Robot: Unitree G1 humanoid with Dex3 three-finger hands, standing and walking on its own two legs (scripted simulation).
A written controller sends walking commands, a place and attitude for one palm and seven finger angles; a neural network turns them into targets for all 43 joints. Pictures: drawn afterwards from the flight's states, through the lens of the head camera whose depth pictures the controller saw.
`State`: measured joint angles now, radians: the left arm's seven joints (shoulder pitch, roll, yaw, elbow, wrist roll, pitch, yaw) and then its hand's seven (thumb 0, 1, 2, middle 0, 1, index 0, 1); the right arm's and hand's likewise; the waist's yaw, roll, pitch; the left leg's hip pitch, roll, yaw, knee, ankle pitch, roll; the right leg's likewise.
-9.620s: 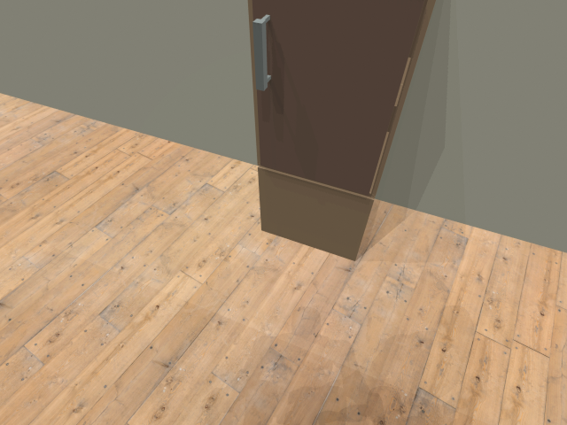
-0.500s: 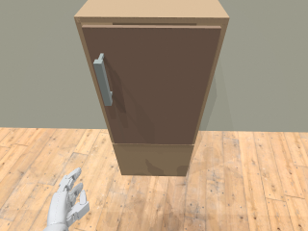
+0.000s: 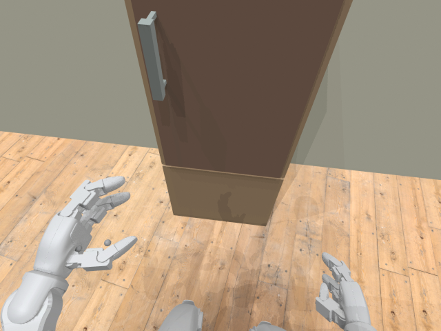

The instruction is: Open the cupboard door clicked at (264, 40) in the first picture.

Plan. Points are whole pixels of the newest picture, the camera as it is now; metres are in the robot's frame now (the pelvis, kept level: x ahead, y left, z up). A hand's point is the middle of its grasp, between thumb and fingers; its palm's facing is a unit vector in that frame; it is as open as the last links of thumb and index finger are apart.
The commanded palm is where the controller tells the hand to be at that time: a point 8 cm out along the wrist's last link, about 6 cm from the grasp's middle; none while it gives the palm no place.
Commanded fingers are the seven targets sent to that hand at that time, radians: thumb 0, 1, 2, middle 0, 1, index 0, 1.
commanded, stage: raise the hand with hooked fingers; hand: left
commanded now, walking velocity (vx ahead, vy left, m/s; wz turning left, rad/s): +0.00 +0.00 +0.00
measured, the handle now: (156, 58) +0.62 +0.21 +0.15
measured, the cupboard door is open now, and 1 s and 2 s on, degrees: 0 0 0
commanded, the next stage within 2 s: move the hooked fingers beside the handle in 1.42 s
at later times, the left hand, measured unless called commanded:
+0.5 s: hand (67, 186) +0.29 +0.27 +0.12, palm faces +0.01 -1.00 -0.05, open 13.0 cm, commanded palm +0.27 +0.32 +0.13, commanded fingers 0.00 -0.50 0.30 -0.30 -1.20 -0.30 -1.20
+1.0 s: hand (24, 141) +0.33 +0.33 +0.18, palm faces +0.01 -1.00 -0.04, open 14.0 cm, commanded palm +0.29 +0.36 +0.18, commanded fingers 0.00 -0.50 0.30 -0.30 -1.20 -0.30 -1.20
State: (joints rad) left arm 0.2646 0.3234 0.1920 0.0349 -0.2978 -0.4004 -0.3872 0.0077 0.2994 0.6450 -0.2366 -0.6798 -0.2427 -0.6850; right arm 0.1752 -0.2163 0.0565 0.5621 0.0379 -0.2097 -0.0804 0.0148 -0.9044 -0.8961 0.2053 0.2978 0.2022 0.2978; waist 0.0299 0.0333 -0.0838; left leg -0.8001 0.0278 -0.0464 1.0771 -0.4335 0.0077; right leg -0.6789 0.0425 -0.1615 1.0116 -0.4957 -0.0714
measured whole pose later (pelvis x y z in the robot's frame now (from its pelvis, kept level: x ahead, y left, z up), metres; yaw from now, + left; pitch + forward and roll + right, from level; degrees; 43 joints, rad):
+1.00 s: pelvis +0.03 +0.05 +0.06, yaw -1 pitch +2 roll -3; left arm -0.15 0.49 0.42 0.36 -0.33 -0.04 -0.48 -0.01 -0.50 0.30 -0.30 -1.20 -0.30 -1.20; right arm 0.27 -0.26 0.08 0.59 0.06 -0.19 -0.11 0.02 -0.90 -0.90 0.21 0.30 0.20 0.30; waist 0.02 0.02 -0.04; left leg -0.42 -0.03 0.03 0.67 -0.30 0.07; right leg -0.31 0.00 -0.08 0.60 -0.33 0.00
